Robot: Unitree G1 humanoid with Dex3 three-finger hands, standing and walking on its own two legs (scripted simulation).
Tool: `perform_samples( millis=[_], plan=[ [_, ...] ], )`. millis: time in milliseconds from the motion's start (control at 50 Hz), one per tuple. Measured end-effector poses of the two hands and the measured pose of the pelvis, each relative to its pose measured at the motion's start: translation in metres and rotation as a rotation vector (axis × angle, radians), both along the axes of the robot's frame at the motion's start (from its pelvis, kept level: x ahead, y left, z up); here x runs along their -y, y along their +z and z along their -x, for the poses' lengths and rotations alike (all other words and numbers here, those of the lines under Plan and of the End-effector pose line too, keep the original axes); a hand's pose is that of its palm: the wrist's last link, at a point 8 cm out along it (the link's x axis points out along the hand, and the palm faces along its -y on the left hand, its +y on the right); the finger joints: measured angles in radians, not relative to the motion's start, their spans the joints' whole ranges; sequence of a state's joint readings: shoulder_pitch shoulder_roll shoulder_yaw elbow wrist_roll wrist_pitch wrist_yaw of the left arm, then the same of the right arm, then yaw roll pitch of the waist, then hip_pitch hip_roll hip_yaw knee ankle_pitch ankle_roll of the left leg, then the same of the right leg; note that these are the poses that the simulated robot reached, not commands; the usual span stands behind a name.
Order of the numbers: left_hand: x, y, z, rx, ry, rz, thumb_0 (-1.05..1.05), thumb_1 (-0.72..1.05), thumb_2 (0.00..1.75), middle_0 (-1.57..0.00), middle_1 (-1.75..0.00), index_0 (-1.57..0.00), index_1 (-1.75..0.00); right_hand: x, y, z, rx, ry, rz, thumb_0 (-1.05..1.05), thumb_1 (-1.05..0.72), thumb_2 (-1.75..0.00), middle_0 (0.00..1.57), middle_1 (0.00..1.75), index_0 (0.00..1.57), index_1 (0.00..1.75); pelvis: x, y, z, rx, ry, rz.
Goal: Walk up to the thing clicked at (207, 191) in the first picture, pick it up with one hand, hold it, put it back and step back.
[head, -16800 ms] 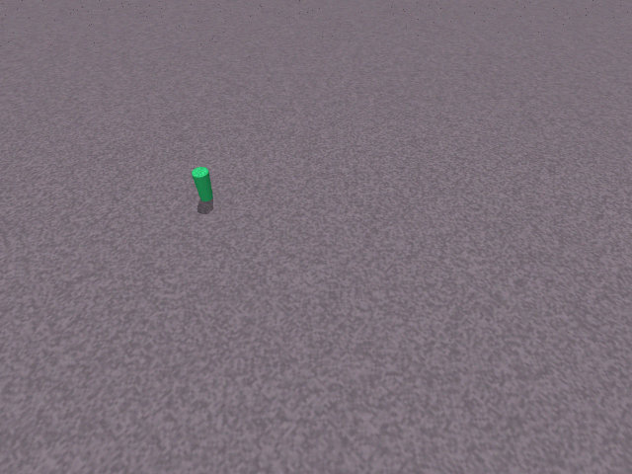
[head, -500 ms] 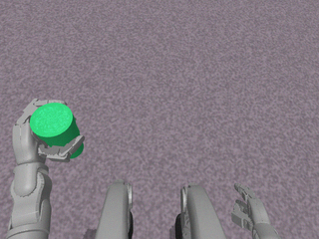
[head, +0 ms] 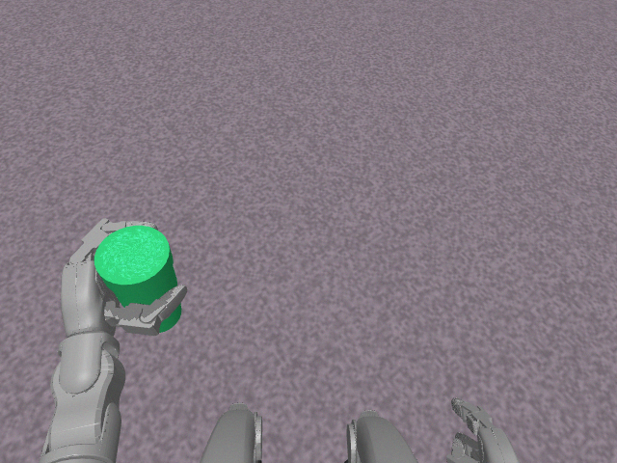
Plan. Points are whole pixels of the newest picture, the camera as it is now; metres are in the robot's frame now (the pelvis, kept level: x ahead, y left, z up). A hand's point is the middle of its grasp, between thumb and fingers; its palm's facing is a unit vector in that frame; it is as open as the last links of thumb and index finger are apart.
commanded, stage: lift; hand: left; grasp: from the side
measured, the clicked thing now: (147, 287) +0.33 +0.20 +0.02
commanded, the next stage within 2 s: hold in 0.74 s
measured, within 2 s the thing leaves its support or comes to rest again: neither
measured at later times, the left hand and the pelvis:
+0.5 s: hand (154, 253) +0.34 +0.18 +0.09, palm faces +0.22 -0.98 -0.01, open 10.1 cm; pelvis +0.02 -0.01 +0.04, yaw +0 degrees
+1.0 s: hand (155, 233) +0.35 +0.17 +0.11, palm faces +0.23 -0.97 +0.00, open 10.1 cm; pelvis +0.03 -0.01 +0.06, yaw +0 degrees
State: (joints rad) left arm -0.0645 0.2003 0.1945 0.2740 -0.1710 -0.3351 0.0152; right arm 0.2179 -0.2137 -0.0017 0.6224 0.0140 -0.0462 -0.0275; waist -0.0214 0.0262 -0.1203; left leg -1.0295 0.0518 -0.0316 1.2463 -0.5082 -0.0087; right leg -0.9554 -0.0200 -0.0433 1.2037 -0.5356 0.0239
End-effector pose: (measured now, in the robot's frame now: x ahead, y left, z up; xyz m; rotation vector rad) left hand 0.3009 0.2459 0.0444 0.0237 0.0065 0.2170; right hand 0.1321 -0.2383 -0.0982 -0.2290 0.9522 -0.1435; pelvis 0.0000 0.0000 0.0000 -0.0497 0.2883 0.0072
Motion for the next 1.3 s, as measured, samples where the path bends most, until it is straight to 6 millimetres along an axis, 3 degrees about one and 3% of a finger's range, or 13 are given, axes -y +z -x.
perform_samples(
  millis=[400, 920, 1300],
  plan=[
    [0.020, 0.042, -0.007, 0.014, 0.003, 0.015, 0.01, -0.33, 1.07, -0.78, -1.01, -0.68, -1.00, 0.006, 0.036, -0.013, 0.015, 0.010, -0.005, 0.01, -0.91, -0.90, 0.20, 0.29, 0.20, 0.30, 0.008, 0.037, -0.013, 0.079, 0.005, -0.016],
    [0.027, 0.065, -0.021, 0.024, 0.012, 0.020, 0.01, -0.33, 1.07, -0.78, -1.01, -0.68, -1.00, 0.011, 0.052, -0.017, -0.011, -0.006, -0.010, 0.01, -0.91, -0.90, 0.20, 0.29, 0.20, 0.30, 0.010, 0.056, -0.027, 0.128, 0.001, -0.024],
    [0.029, 0.076, -0.014, 0.019, 0.012, 0.017, 0.01, -0.33, 1.07, -0.78, -1.01, -0.68, -1.00, 0.006, 0.064, -0.020, 0.018, 0.001, -0.013, 0.01, -0.92, -0.90, 0.20, 0.29, 0.20, 0.30, 0.007, 0.065, -0.024, 0.166, 0.002, -0.026]
  ],
)
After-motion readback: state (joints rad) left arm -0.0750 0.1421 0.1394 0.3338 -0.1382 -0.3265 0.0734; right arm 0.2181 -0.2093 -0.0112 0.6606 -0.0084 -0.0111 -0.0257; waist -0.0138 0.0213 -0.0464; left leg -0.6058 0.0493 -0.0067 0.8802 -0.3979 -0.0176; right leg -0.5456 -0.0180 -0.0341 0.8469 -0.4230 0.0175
